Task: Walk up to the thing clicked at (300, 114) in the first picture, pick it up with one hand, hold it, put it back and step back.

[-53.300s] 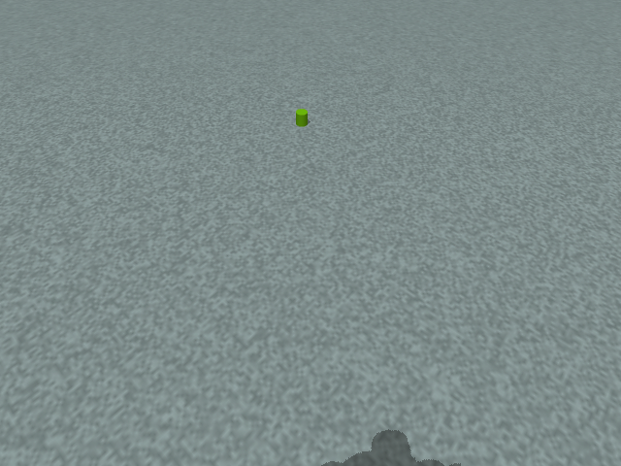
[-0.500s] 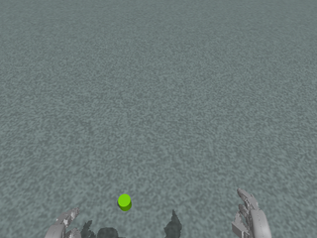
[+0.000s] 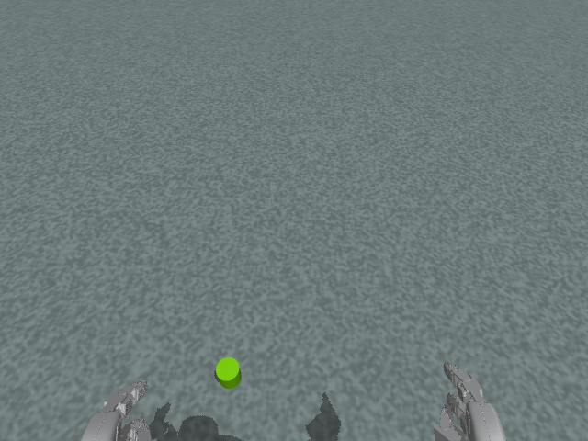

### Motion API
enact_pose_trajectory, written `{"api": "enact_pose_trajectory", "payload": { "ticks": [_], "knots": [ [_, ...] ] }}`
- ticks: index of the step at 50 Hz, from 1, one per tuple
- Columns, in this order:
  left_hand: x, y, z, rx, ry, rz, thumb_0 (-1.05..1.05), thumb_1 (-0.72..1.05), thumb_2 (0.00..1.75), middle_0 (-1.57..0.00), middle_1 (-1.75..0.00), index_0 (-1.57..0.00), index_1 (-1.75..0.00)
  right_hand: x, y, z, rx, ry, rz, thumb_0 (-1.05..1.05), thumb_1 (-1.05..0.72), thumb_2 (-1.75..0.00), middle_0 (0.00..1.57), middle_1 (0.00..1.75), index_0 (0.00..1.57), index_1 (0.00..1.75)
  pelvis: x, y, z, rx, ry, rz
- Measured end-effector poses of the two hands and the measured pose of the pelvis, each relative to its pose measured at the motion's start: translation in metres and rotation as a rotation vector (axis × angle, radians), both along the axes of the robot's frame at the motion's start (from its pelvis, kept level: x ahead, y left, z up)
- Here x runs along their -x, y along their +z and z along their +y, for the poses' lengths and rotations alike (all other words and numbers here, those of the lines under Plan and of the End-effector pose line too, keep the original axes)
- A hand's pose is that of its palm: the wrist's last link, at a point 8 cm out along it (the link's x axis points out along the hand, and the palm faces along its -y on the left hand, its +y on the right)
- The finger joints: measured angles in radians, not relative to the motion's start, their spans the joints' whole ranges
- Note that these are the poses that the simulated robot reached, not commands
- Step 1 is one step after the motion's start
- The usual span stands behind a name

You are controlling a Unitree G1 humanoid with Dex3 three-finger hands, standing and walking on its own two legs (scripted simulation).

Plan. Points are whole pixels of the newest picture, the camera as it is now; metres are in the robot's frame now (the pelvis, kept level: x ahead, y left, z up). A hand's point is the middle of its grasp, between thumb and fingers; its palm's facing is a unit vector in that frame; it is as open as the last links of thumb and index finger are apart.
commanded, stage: home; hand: left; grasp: from above
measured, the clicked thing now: (229, 373) +0.46 +0.17 -0.68
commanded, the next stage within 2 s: stand in 1.30 s
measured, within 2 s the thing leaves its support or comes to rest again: neither
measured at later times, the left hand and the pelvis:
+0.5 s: hand out of the picture +0.16 +0.18 -0.05, palm faces +0.05 -0.98 -0.20, open 7.4 cm; pelvis +0.00 +0.00 +0.00, yaw +0 degrees
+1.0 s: hand out of the picture +0.16 +0.18 -0.05, palm faces +0.04 -0.98 -0.20, open 7.4 cm; pelvis +0.00 +0.00 +0.00, yaw +0 degrees
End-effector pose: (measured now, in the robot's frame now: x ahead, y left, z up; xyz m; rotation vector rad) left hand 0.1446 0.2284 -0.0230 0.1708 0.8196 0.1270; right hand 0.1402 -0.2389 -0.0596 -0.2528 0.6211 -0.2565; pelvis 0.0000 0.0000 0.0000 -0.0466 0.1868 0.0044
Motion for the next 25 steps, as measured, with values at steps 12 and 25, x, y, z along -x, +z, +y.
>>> {"api": "enact_pose_trajectory", "payload": {
  "ticks": [12,25],
  "knots": [
    [-0.0009,0.0003,-0.0005,-0.003,-0.003,-0.003,0.02,0.9,0.9,-0.2,-0.3,-0.2,-0.3,-0.0068,0.0025,-0.0021,0.003,0.002,-0.023,0.02,-0.9,-0.9,0.2,0.3,0.2,0.3,-0.0011,-0.0007,-0.0009,-0.001,0.0,0.0],
    [-0.0006,0.0,-0.0029,-0.002,0.001,-0.002,0.02,0.9,0.9,-0.2,-0.3,-0.2,-0.3,-0.0087,0.0016,-0.0043,0.002,0.008,-0.018,0.02,-0.9,-0.9,0.2,0.3,0.2,0.3,-0.0019,-0.001,-0.0036,-0.003,0.002,0.001]
  ]
}}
